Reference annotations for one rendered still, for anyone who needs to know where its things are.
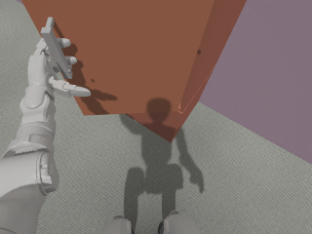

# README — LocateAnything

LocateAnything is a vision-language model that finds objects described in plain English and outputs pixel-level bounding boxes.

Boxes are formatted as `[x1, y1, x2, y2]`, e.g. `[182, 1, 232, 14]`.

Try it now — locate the left robot hand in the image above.
[27, 37, 91, 98]

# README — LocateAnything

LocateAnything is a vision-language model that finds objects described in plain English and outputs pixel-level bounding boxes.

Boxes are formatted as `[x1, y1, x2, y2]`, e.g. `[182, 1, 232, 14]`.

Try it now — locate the robot shin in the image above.
[163, 211, 179, 234]
[113, 214, 124, 219]

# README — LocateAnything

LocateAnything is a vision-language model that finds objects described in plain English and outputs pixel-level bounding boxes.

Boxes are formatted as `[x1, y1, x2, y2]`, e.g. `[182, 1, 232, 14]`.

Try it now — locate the cupboard door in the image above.
[21, 0, 215, 116]

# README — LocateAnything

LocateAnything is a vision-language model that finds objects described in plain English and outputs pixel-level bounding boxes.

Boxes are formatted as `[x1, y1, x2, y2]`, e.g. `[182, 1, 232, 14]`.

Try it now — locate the handle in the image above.
[40, 17, 73, 79]

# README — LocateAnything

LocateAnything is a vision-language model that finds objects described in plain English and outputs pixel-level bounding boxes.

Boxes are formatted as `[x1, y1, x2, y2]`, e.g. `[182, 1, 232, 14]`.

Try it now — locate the left robot shin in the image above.
[113, 214, 124, 219]

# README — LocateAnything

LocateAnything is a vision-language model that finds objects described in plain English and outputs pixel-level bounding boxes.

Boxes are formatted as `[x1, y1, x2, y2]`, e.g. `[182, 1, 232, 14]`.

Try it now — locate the right robot shin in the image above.
[163, 211, 179, 234]

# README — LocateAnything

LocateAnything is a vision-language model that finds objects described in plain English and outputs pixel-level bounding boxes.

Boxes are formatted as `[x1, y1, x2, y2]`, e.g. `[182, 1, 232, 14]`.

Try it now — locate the robot left forearm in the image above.
[0, 85, 57, 159]

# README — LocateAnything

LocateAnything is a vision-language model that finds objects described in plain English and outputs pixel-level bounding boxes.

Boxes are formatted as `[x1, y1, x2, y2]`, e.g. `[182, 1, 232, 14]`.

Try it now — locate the robot left upper arm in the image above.
[0, 151, 59, 234]

